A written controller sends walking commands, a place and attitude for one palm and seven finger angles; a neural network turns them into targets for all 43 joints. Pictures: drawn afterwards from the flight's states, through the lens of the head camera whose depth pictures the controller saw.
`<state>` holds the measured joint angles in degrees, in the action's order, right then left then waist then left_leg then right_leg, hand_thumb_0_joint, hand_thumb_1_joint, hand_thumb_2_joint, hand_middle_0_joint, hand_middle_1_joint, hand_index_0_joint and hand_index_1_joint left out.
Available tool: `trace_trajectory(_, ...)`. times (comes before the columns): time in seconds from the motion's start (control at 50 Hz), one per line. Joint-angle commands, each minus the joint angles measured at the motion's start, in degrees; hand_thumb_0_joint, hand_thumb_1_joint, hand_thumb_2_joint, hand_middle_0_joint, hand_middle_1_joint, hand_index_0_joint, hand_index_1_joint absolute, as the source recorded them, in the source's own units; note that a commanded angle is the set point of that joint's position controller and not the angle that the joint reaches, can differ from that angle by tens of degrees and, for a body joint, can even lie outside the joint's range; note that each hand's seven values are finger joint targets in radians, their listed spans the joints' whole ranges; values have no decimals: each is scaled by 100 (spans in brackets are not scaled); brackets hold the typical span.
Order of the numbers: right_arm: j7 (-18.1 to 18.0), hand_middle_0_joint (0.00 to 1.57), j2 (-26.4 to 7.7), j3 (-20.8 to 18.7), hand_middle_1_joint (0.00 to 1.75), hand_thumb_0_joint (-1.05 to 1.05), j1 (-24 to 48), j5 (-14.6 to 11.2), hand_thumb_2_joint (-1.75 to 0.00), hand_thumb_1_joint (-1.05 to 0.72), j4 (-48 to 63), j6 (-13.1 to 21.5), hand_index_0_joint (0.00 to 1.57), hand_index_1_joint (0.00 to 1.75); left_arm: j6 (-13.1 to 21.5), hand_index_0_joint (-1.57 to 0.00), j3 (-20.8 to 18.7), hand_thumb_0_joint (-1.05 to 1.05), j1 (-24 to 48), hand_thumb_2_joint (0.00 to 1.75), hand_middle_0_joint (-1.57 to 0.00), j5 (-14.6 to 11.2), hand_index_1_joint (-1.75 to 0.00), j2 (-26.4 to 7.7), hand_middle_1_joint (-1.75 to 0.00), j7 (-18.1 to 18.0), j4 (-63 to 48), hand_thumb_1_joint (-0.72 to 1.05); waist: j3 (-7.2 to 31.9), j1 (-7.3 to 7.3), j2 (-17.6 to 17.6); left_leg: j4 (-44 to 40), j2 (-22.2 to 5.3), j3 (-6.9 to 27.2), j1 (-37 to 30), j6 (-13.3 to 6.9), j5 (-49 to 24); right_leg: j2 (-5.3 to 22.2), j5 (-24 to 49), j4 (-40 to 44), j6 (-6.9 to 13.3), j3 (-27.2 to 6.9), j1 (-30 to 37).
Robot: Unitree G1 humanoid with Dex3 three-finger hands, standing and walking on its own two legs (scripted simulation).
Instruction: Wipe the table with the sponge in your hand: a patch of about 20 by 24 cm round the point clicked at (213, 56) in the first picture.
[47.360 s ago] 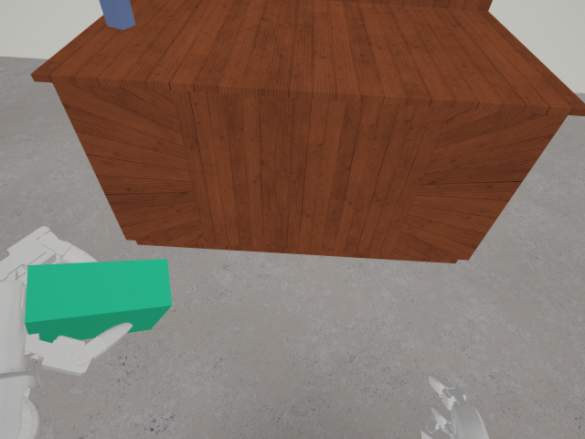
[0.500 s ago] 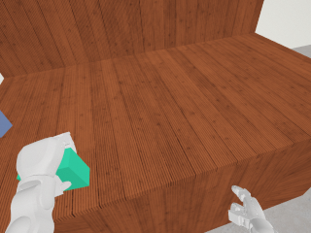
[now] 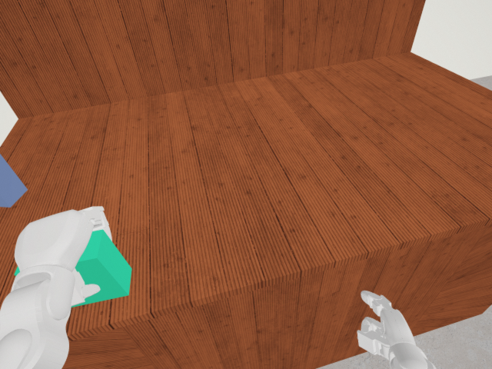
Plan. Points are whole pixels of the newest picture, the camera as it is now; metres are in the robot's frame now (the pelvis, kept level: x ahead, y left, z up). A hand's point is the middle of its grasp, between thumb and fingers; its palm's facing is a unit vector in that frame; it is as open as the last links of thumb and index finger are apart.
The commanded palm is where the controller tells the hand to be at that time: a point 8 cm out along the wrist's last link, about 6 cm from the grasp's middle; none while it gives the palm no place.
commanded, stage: lift the sponge slowly off the table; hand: left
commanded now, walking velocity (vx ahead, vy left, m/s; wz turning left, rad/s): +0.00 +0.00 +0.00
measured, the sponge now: (86, 277) +0.20 +0.30 +0.07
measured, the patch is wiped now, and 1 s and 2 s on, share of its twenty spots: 1.00 1.00 1.00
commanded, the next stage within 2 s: bring the sponge back beside the body in 1.44 s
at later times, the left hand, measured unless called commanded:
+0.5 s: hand (75, 239) +0.21 +0.28 +0.16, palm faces +0.16 -0.09 -0.98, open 9.3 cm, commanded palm +0.18 +0.29 +0.23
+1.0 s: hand (70, 217) +0.22 +0.27 +0.20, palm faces +0.26 -0.11 -0.96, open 9.3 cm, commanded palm +0.17 +0.28 +0.26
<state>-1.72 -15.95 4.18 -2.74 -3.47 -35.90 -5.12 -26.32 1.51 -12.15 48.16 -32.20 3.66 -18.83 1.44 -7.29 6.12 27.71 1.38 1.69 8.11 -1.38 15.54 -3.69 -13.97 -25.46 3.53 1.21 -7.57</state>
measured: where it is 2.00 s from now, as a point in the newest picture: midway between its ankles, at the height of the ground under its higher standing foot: outside the picture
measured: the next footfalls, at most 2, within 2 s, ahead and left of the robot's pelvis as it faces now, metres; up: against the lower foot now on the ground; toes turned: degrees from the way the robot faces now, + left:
none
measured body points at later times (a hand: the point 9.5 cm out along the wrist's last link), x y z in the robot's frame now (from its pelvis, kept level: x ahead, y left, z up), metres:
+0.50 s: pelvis -0.02 +0.00 +0.00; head -0.06 -0.05 +0.45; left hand +0.20 +0.28 +0.21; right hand +0.24 -0.19 -0.06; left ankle +0.00 +0.11 -0.74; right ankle +0.00 -0.08 -0.74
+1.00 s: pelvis -0.03 +0.00 +0.00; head -0.07 -0.05 +0.45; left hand +0.20 +0.27 +0.25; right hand +0.24 -0.19 -0.06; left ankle +0.00 +0.11 -0.74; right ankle +0.00 -0.08 -0.74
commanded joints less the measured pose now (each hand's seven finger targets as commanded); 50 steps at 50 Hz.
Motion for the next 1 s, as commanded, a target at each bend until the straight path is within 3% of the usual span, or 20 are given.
trace_trajectory(0.0, -143, 20, -542, -203, 30, 0, 1448, -8, -90, -90, 1039, 434, 20, 30, 167, -120, -1103, 0, 1793, 130, -120, 267, -160, -1571, -160, -256, -927, 10, 741, 34, -156, -273, 81, 316, -89, -181, -1328, 233, 874, 543, 91, -736, 136)
trace_trajectory(0.02, -160, 20, -537, -195, 30, 0, 1605, -22, -90, -90, 1104, 522, 20, 30, 221, -120, -1193, 0, 1921, 130, -120, 243, -160, -1686, -160, -269, -1180, 10, 802, 9, 22, -295, 81, 369, -177, -180, -1271, 200, 797, 554, 155, -924, 152)
trace_trajectory(0.08, -207, 20, -527, -192, 30, 0, 1454, 6, -90, -90, 1019, 548, 20, 30, 284, -120, -1073, 0, 1818, 130, -120, 143, -160, -1492, -160, -213, -687, 10, 723, 12, -209, -275, 81, 330, -120, -172, -1289, 256, 822, 585, 115, -720, 152)
trace_trajectory(0.12, -195, 20, -543, -204, 30, 0, 1626, -33, -90, -90, 1050, 595, 20, 30, 323, -120, -1323, 0, 1847, 130, -120, 112, -160, -1765, -160, -193, -935, 10, 871, -24, -110, -320, 78, 392, -128, -155, -1230, 227, 742, 564, 153, -963, 239)
trace_trajectory(0.14, -208, 20, -506, -173, 30, 0, 1570, 6, -90, -90, 1111, 597, 20, 30, 306, -120, -1111, 0, 1867, 130, -120, 73, -160, -1536, -160, -159, -898, 10, 949, -70, -100, -282, 89, 336, -77, -171, -1277, 310, 809, 504, 130, -746, 333)
trace_trajectory(0.2, -190, 20, -529, -211, 30, 0, 1535, -12, -90, -90, 1041, 540, 20, 30, 283, -120, -1118, 0, 1734, 130, -120, 35, -160, -1514, -160, -84, -767, 10, 829, -30, -212, -329, 79, 314, -42, -153, -1224, 313, 771, 565, 75, -748, 234)
trace_trajectory(0.22, -184, 20, -542, -192, 30, 0, 1727, -47, -90, -90, 1082, 602, 20, 30, 279, -120, -1241, 0, 1926, 130, -120, 34, -160, -1680, -160, -92, -958, 10, 829, -24, -51, -374, 57, 375, -62, -132, -1136, 255, 620, 572, 152, -946, 198)
trace_trajectory(0.28, -179, 20, -547, -183, 30, 0, 1585, -13, -90, -90, 1033, 549, 20, 30, 197, -120, -1071, 0, 1930, 130, -120, 49, -160, -1508, -160, -31, -648, 10, 709, -30, -325, -385, 54, 331, 54, -136, -1154, 298, 669, 570, 94, -693, 177)
trace_trajectory(0.32, -176, 20, -525, -172, 30, 0, 1793, -63, -90, -90, 1131, 599, 20, 30, 206, -120, -1146, 0, 2261, 130, -120, 59, -160, -1649, -160, -39, -1057, 10, 784, -31, -102, -477, 33, 403, -12, -130, -1061, 240, 458, 563, 153, -854, 162)
trace_trajectory(0.34, -195, 20, -508, -173, 30, 0, 1662, -22, -90, -90, 1133, 604, 20, 30, 191, -120, -1048, 0, 2272, 130, -120, 67, -160, -1526, -160, -51, -957, 10, 855, -81, -197, -427, 52, 348, 10, -148, -1107, 285, 492, 520, 132, -673, 211)
trace_trajectory(0.46, -228, 20, -511, -160, 30, 0, 1665, -55, -90, -90, 1039, 581, 20, 30, 128, -120, -1144, 0, 2732, 130, -120, 102, -160, -1719, -160, -94, -567, 10, 664, -32, -299, -509, 45, 342, 82, -101, -832, 279, 73, 665, 140, -786, 41)
trace_trajectory(0.52, -212, 20, -529, -164, 30, 0, 1834, -91, -90, -90, 1090, 589, 20, 30, 109, -120, -1245, 0, 2844, 130, -120, 60, -160, -1860, -160, -72, -856, 10, 812, -78, 89, -585, 43, 400, 40, -82, -747, 248, -6, 657, 205, -948, 131)
trace_trajectory(0.58, -234, 20, -528, -148, 30, 0, 1721, -62, -90, -90, 1049, 556, 20, 30, 34, -120, -1063, 0, 2758, 130, -120, -23, -160, -1628, -160, -10, -493, 10, 782, -66, -191, -527, 43, 341, 102, -86, -864, 305, 177, 644, 150, -730, 167)
trace_trajectory(0.62, -226, 20, -523, -149, 30, 0, 1868, -112, -90, -90, 1113, 587, 20, 30, 28, -120, -1139, 0, 2944, 130, -120, -33, -160, -1753, -160, 31, -831, 10, 847, -45, 3, -581, 28, 392, 43, -86, -743, 257, 28, 647, 181, -892, 121)
trace_trajectory(0.66, -239, 20, -480, -133, 30, 0, 1769, -95, -90, -90, 1113, 605, 20, 30, 16, -120, -900, 0, 2924, 130, -120, -69, -160, -1471, -160, 64, -698, 10, 841, -44, -170, -535, 30, 346, 47, -96, -844, 301, 142, 603, 145, -710, 99)
trace_trajectory(0.72, -226, 20, -529, -153, 30, 0, 1871, -105, -90, -90, 1139, 616, 20, 30, 20, -120, -1177, 0, 2910, 130, -120, -63, -160, -1791, -160, 99, -1001, 10, 977, -85, -106, -563, 2, 416, 13, -92, -872, 258, 205, 561, 192, -863, 181)
trace_trajectory(0.78, -195, 20, -485, -124, 30, 0, 1759, -76, -90, -90, 1175, 580, 20, 30, 0, -120, -979, 0, 2741, 130, -120, -112, -160, -1511, -160, 117, -1085, 10, 973, -113, -141, -584, 7, 395, 30, -93, -1090, 278, 469, 501, 151, -580, 245)
trace_trajectory(0.82, -201, 20, -483, -134, 30, 0, 1914, -96, -90, -90, 1220, 611, 20, 30, -8, -120, -1107, 0, 3020, 130, -120, -99, -160, -1691, -160, 89, -1444, 10, 975, -103, 16, -606, -24, 431, -16, -84, -966, 246, 341, 515, 205, -828, 195)
trace_trajectory(0.92, -210, 20, -516, -136, 30, 0, 1858, -121, -90, -90, 1175, 521, 20, 30, -122, -120, -1343, 0, 3068, 130, -120, -159, -160, -1908, -160, 40, -1279, 10, 801, -99, -128, -612, -24, 402, 38, -64, -914, 222, 231, 584, 195, -878, 72)
trace_trajectory(0.98, -214, 20, -481, -118, 30, 0, 1774, -117, -90, -90, 1209, 491, 20, 30, -160, -120, -1118, 0, 2975, 130, -120, -250, -160, -1606, -160, 42, -1131, 10, 822, -129, -160, -595, -12, 369, 64, -60, -955, 272, 291, 562, 165, -682, 101)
